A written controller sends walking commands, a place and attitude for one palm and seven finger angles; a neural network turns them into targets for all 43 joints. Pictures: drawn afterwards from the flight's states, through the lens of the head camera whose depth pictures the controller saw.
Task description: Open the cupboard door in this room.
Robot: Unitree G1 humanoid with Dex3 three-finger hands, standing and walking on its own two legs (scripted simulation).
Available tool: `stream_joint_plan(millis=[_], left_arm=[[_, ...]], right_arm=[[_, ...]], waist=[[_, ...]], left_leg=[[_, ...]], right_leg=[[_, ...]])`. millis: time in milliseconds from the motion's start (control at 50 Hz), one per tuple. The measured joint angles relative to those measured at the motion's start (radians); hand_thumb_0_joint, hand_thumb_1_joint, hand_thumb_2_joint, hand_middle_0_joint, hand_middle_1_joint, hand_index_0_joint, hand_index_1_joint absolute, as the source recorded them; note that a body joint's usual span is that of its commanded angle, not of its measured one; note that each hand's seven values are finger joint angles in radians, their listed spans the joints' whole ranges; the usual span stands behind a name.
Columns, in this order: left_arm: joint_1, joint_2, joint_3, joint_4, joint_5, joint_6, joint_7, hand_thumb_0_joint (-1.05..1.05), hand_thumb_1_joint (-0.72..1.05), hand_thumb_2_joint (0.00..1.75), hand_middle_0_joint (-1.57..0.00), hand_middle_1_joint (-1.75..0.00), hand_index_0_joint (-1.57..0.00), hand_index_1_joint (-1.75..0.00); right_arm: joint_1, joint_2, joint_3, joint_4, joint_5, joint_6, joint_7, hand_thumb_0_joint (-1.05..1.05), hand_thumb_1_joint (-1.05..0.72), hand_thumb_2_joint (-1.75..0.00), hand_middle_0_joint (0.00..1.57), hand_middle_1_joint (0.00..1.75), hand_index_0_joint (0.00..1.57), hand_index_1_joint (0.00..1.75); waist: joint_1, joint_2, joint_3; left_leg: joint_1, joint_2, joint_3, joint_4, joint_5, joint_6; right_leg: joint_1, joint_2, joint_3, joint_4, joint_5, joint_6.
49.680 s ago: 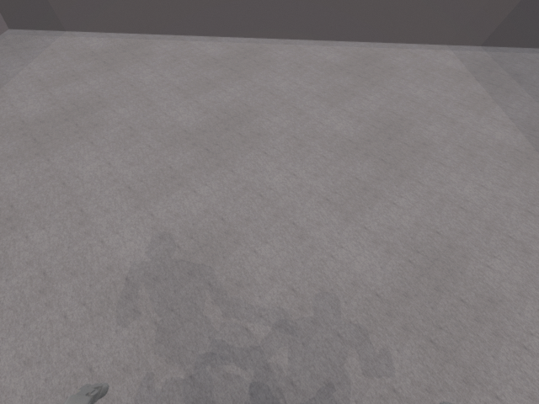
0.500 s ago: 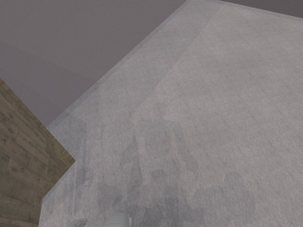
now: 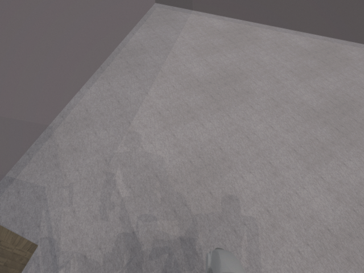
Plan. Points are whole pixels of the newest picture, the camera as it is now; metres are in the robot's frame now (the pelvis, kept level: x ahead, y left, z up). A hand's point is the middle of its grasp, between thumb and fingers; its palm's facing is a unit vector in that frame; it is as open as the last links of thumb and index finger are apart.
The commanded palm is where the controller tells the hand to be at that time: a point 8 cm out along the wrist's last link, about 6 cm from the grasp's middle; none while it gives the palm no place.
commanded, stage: walk to a spot facing it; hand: left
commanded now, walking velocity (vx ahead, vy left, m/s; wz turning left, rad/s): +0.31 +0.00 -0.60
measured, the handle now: out of the picture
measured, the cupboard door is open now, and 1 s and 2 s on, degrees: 42 42 42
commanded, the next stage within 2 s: turn to face it in 1.06 s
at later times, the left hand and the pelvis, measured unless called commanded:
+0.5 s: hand (161, 210) +0.30 +0.07 -0.16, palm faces -0.19 -0.95 -0.25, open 7.2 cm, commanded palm none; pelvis +0.20 -0.11 +0.00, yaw -14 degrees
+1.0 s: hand (182, 165) +0.47 +0.02 -0.19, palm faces -0.25 -0.96 -0.14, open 7.4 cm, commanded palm none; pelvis +0.46 -0.15 -0.01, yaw -20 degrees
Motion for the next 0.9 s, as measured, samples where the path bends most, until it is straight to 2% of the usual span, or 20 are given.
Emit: stream_joint_plan(millis=[120, 180, 220, 240, 260, 300, 340, 420, 500, 620, 720, 780, 820, 840, 860, 900], left_arm=[[-0.104, -0.035, -0.023, -0.008, -0.005, 0.003, -0.009, 0.01, 0.91, 0.90, -0.19, -0.29, -0.19, -0.30], [-0.158, -0.049, -0.032, -0.030, -0.008, -0.012, -0.009, 0.01, 0.91, 0.90, -0.19, -0.29, -0.19, -0.30], [-0.175, -0.048, -0.036, -0.051, -0.010, -0.040, -0.008, 0.01, 0.91, 0.90, -0.19, -0.29, -0.19, -0.30], [-0.179, -0.046, -0.034, -0.059, -0.010, -0.060, -0.003, 0.01, 0.91, 0.90, -0.19, -0.29, -0.20, -0.30], [-0.179, -0.044, -0.033, -0.064, -0.016, -0.076, 0.006, 0.01, 0.91, 0.90, -0.19, -0.29, -0.20, -0.30], [-0.166, -0.042, -0.035, -0.061, -0.028, -0.087, 0.025, 0.01, 0.91, 0.90, -0.19, -0.29, -0.20, -0.30], [-0.134, -0.045, -0.039, -0.042, -0.032, -0.084, 0.039, 0.00, 0.91, 0.90, -0.19, -0.29, -0.20, -0.30], [-0.052, -0.058, -0.029, 0.000, -0.034, -0.094, 0.059, 0.00, 0.93, 0.90, -0.20, -0.29, -0.20, -0.30], [0.023, -0.053, -0.029, 0.037, -0.028, -0.110, 0.058, -0.01, 0.95, 0.90, -0.20, -0.30, -0.20, -0.30], [0.145, -0.085, -0.052, 0.091, -0.028, -0.126, 0.068, 0.00, 0.93, 0.90, -0.20, -0.29, -0.20, -0.30], [0.239, -0.115, -0.071, 0.145, -0.022, -0.125, 0.079, 0.00, 0.92, 0.90, -0.19, -0.29, -0.20, -0.30], [0.281, -0.127, -0.078, 0.179, -0.019, -0.122, 0.081, 0.01, 0.91, 0.90, -0.20, -0.29, -0.20, -0.30], [0.302, -0.131, -0.079, 0.206, -0.019, -0.118, 0.080, 0.01, 0.91, 0.90, -0.20, -0.29, -0.20, -0.30], [0.315, -0.137, -0.078, 0.218, -0.022, -0.116, 0.078, 0.01, 0.91, 0.90, -0.20, -0.29, -0.20, -0.30], [0.315, -0.138, -0.077, 0.226, -0.029, -0.110, 0.074, 0.01, 0.91, 0.90, -0.20, -0.29, -0.20, -0.30], [0.291, -0.136, -0.074, 0.229, -0.030, -0.097, 0.068, 0.01, 0.91, 0.90, -0.20, -0.29, -0.20, -0.30]], right_arm=[[0.086, 0.001, -0.003, 0.057, -0.012, 0.003, 0.003, 0.01, -0.91, -0.90, 0.20, 0.30, 0.20, 0.30], [0.119, -0.003, -0.005, 0.082, -0.015, 0.011, 0.008, 0.01, -0.91, -0.90, 0.20, 0.30, 0.20, 0.30], [0.142, -0.001, -0.005, 0.101, -0.009, 0.021, 0.014, 0.01, -0.91, -0.90, 0.20, 0.30, 0.20, 0.30], [0.141, 0.003, -0.004, 0.110, 0.000, 0.030, 0.020, 0.01, -0.91, -0.90, 0.20, 0.30, 0.20, 0.30], [0.122, 0.003, -0.005, 0.118, 0.008, 0.044, 0.025, 0.01, -0.91, -0.90, 0.20, 0.30, 0.20, 0.30], [0.060, 0.002, -0.014, 0.115, 0.014, 0.061, 0.030, 0.01, -0.91, -0.90, 0.20, 0.30, 0.20, 0.30], [-0.006, -0.001, -0.025, 0.092, 0.013, 0.059, 0.028, 0.01, -0.91, -0.90, 0.20, 0.30, 0.20, 0.30], [-0.129, -0.011, -0.037, 0.023, 0.004, 0.046, 0.025, 0.01, -0.91, -0.90, 0.20, 0.30, 0.20, 0.30], [-0.210, -0.022, -0.043, -0.016, 0.003, 0.037, 0.028, 0.01, -0.91, -0.90, 0.20, 0.30, 0.20, 0.30], [-0.281, -0.034, -0.043, -0.012, 0.010, 0.047, 0.036, 0.00, -0.91, -0.90, 0.20, 0.30, 0.20, 0.30], [-0.324, -0.021, -0.037, 0.000, 0.013, 0.053, 0.049, 0.01, -0.91, -0.90, 0.20, 0.30, 0.20, 0.30], [-0.346, -0.004, -0.029, 0.002, 0.013, 0.043, 0.051, 0.01, -0.91, -0.90, 0.20, 0.30, 0.20, 0.30], [-0.344, 0.007, -0.022, 0.003, 0.011, 0.024, 0.046, 0.01, -0.91, -0.90, 0.20, 0.30, 0.20, 0.30], [-0.334, 0.009, -0.019, 0.001, 0.007, 0.010, 0.044, 0.01, -0.91, -0.90, 0.20, 0.30, 0.20, 0.30], [-0.323, 0.014, -0.018, 0.001, -0.001, -0.003, 0.039, 0.01, -0.91, -0.90, 0.20, 0.30, 0.20, 0.30], [-0.286, 0.018, -0.016, 0.003, -0.001, -0.014, 0.031, 0.00, -0.91, -0.90, 0.20, 0.30, 0.20, 0.30]], waist=[[-0.051, 0.022, 0.033], [-0.073, 0.046, 0.053], [-0.073, 0.054, 0.055], [-0.061, 0.052, 0.057], [-0.054, 0.050, 0.066], [-0.059, 0.044, 0.085], [-0.060, 0.039, 0.080], [-0.049, 0.040, 0.044], [-0.025, 0.053, 0.008], [0.020, 0.067, -0.021], [0.053, 0.051, -0.019], [0.062, 0.026, -0.003], [0.052, 0.015, 0.005], [0.044, 0.022, 0.002], [0.035, 0.018, 0.001], [0.028, 0.006, 0.004]], left_leg=[[0.087, 0.010, 0.080, -0.004, -0.068, -0.039], [0.119, 0.038, 0.111, 0.038, -0.127, -0.075], [0.109, 0.075, 0.117, 0.154, -0.182, -0.090], [0.065, 0.100, 0.095, 0.289, -0.184, -0.078], [-0.008, 0.103, 0.023, 0.473, -0.197, -0.068], [-0.162, 0.075, -0.114, 0.782, -0.156, -0.050], [-0.292, 0.065, -0.172, 0.902, -0.067, -0.044], [-0.474, 0.070, -0.216, 0.835, 0.047, -0.049], [-0.565, 0.063, -0.234, 0.721, 0.122, -0.056], [-0.587, 0.027, -0.208, 0.597, 0.169, -0.051], [-0.554, -0.013, -0.165, 0.484, 0.154, -0.032], [-0.496, -0.052, -0.131, 0.368, 0.105, -0.004], [-0.423, -0.086, -0.109, 0.269, 0.111, 0.027], [-0.378, -0.088, -0.110, 0.224, 0.140, 0.057], [-0.369, -0.089, -0.103, 0.243, 0.135, 0.081], [-0.332, -0.093, -0.080, 0.268, 0.077, 0.095]], right_leg=[[0.045, -0.016, -0.067, -0.284, -0.005, -0.026], [0.113, 0.013, -0.099, -0.423, -0.067, -0.065], [0.197, 0.042, -0.118, -0.513, -0.075, -0.098], [0.206, 0.053, -0.119, -0.509, -0.043, -0.116], [0.203, 0.065, -0.114, -0.468, -0.064, -0.128], [0.245, 0.084, -0.106, -0.463, -0.113, -0.140], [0.308, 0.102, -0.092, -0.534, -0.107, -0.133], [0.421, 0.136, -0.051, -0.705, -0.063, -0.146], [0.520, 0.157, -0.019, -0.820, -0.052, -0.150], [0.658, 0.177, 0.014, -0.900, -0.100, -0.151], [0.762, 0.181, 0.044, -0.938, -0.162, -0.148], [0.810, 0.170, 0.062, -0.926, -0.217, -0.142], [0.811, 0.164, 0.059, -0.838, -0.263, -0.130], [0.776, 0.172, 0.052, -0.721, -0.284, -0.118], [0.699, 0.167, 0.040, -0.522, -0.264, -0.101], [0.531, 0.141, 0.036, -0.122, -0.252, -0.090]])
